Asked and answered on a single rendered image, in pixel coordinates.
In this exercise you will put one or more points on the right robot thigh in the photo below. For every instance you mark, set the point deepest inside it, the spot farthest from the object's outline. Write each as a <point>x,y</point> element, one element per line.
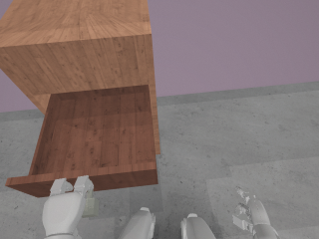
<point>195,228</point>

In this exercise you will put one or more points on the right robot forearm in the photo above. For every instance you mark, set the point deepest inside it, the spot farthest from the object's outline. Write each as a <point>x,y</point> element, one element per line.
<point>264,231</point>

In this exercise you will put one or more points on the robot left hand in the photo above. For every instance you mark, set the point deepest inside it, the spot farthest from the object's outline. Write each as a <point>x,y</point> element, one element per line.
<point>63,209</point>

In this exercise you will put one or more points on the drawer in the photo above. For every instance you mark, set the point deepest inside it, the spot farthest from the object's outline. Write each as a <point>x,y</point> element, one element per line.
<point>107,134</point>

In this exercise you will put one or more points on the cabinet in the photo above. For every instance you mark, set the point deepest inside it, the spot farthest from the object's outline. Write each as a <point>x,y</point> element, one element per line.
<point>62,46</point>

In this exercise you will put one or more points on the handle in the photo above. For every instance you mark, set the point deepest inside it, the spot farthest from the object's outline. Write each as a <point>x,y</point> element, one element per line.
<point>92,206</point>

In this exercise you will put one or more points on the robot thigh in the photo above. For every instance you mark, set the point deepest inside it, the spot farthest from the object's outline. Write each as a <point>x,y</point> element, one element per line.
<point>140,226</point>
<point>195,228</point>

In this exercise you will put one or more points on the left robot thigh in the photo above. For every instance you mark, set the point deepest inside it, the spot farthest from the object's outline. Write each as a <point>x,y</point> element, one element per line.
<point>140,226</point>

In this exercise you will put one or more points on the robot right hand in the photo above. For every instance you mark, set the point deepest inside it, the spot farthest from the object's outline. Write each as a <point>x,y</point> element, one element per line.
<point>247,216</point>

